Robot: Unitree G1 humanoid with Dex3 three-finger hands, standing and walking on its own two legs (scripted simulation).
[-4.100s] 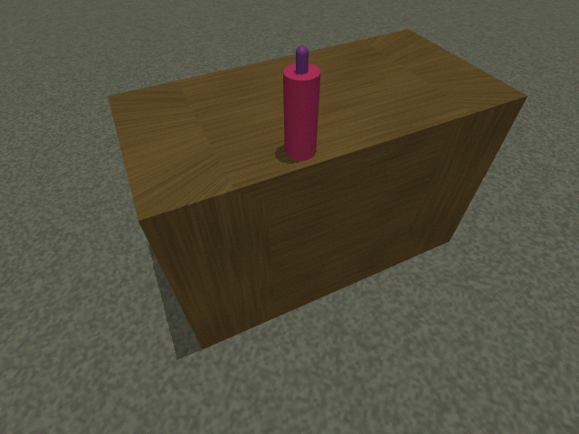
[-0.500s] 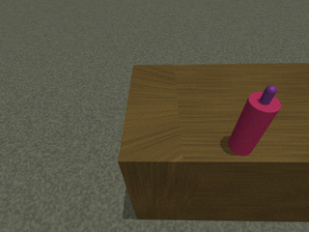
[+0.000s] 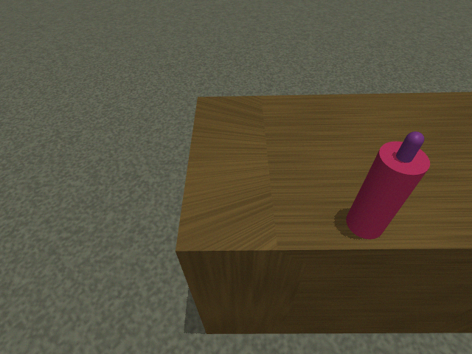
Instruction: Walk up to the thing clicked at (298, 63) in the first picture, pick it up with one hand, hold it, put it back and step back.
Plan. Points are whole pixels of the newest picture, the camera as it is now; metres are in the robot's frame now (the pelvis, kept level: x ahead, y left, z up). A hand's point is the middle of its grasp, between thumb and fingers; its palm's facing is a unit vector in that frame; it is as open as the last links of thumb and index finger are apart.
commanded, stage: walk up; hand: right
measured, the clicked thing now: (386, 186) +0.40 -0.25 +0.05
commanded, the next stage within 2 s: stand in 0.12 s
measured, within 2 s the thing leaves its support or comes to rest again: neither
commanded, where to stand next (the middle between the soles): +0.03 +0.00 m, yaw +0 degrees
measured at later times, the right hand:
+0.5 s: hand out of the picture +0.09 -0.26 -0.15, palm faces -0.01 +0.94 -0.33, open 7.4 cm
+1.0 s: hand out of the picture +0.06 -0.26 -0.15, palm faces -0.02 +0.94 -0.33, open 7.4 cm
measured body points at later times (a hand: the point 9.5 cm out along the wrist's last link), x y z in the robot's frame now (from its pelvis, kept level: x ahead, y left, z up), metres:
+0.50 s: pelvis -0.01 -0.01 +0.00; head +0.00 -0.01 +0.45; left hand +0.07 +0.29 -0.13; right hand +0.09 -0.31 -0.13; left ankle +0.02 +0.11 -0.74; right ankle -0.03 -0.15 -0.74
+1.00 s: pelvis -0.01 -0.01 +0.00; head +0.00 -0.01 +0.45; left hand +0.06 +0.29 -0.13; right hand +0.07 -0.31 -0.13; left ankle +0.02 +0.11 -0.74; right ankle -0.03 -0.15 -0.74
